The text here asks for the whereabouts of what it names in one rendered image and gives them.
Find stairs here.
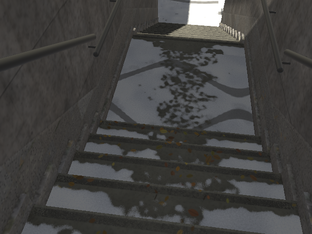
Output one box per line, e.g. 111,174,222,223
136,22,240,43
21,120,303,234

